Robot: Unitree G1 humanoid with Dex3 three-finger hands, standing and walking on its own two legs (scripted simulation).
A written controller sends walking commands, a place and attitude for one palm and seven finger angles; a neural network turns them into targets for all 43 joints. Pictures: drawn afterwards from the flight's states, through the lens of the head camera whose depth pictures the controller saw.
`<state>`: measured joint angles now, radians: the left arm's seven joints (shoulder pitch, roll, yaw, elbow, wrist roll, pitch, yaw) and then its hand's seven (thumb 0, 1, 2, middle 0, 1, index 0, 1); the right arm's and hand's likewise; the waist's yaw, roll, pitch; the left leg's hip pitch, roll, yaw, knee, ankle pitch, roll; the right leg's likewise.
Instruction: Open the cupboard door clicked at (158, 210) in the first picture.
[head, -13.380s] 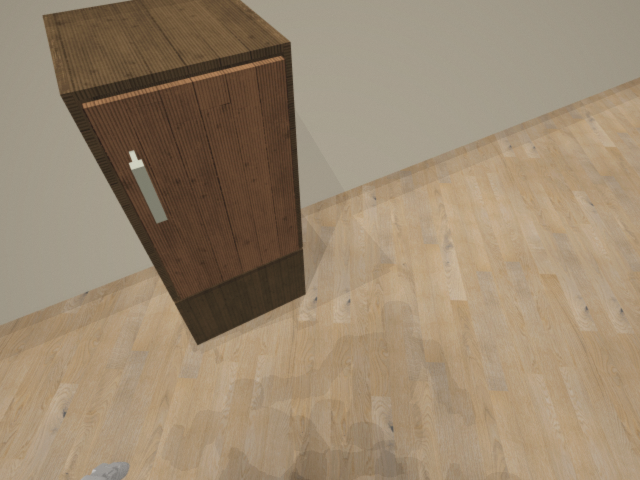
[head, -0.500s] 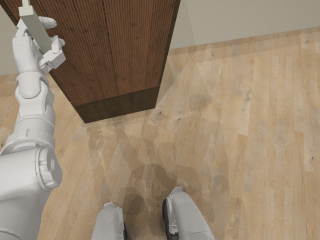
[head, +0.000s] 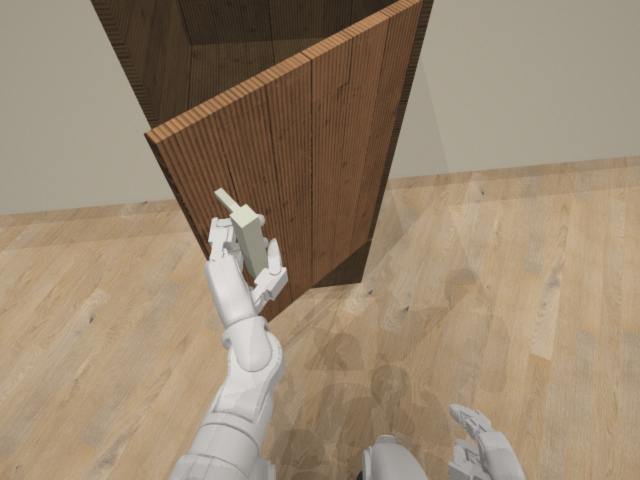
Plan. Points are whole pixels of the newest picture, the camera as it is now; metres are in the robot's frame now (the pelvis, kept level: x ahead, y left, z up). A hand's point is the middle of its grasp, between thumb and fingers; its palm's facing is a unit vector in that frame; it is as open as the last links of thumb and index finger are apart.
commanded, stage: pull the door open along its arc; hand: left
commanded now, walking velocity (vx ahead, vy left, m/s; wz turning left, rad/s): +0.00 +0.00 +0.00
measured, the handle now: (242, 236) +0.41 +0.11 +0.03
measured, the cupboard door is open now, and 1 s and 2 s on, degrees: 35 43 43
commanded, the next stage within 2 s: open thumb and fingers to let go in 0.32 s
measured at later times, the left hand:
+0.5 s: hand (309, 289) +0.34 +0.02 +0.02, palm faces +0.41 -0.90 -0.10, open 6.4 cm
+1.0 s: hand (302, 294) +0.33 +0.03 +0.03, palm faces +0.48 -0.88 -0.04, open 13.3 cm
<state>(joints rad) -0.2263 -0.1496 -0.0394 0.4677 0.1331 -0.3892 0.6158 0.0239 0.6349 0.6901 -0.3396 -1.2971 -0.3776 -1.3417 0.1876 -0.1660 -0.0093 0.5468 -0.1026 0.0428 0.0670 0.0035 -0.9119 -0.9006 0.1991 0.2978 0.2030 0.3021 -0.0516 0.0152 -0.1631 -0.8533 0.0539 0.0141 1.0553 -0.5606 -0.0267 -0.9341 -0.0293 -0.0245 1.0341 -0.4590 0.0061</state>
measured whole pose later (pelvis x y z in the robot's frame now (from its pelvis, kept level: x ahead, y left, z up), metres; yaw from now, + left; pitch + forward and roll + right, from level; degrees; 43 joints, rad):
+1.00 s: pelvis -0.05 -0.03 -0.01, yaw +3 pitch +18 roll +1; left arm -0.38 -0.19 -0.06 0.63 0.17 -0.36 0.79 0.00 -0.37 0.36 -0.30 -1.15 -0.30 -1.15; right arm 0.18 -0.18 -0.03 0.69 -0.13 -0.08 0.01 0.01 -0.91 -0.90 0.20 0.30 0.20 0.30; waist -0.05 0.03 -0.16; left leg -0.93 0.03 -0.05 1.11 -0.49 -0.07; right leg -1.00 -0.04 -0.07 1.11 -0.42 -0.04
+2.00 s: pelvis -0.04 -0.01 -0.01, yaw +2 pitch +16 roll +1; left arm -0.04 -0.06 -0.22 0.35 0.07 -0.47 0.32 -0.02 -0.50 0.30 -0.14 -0.30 -0.14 -0.29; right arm 0.22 -0.20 -0.01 0.55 -0.06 -0.03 0.03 0.01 -0.91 -0.90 0.20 0.30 0.20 0.30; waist -0.02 0.02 -0.13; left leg -0.87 0.02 -0.02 1.12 -0.53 -0.03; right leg -0.95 -0.05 -0.03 1.12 -0.45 0.00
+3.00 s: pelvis -0.03 -0.01 +0.01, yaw +3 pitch +11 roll -1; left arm 0.43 0.12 -0.05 -0.22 -0.12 -0.29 0.02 -0.02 -0.50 0.30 -0.15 -0.30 -0.15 -0.30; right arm 0.27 -0.22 0.03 0.44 0.00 -0.10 -0.05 0.01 -0.91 -0.90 0.20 0.30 0.21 0.30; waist 0.00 0.04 -0.11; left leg -0.71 0.02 -0.05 1.05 -0.52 -0.03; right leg -0.77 -0.05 -0.07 1.02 -0.44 0.00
